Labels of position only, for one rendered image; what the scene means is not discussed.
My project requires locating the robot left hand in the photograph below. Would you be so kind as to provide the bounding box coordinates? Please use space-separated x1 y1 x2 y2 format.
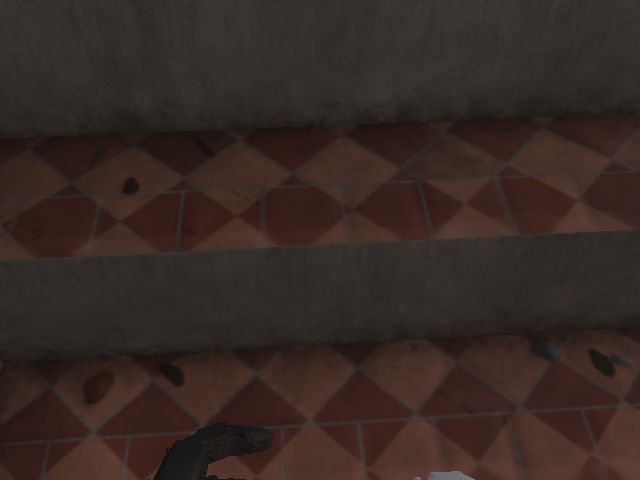
148 422 273 480

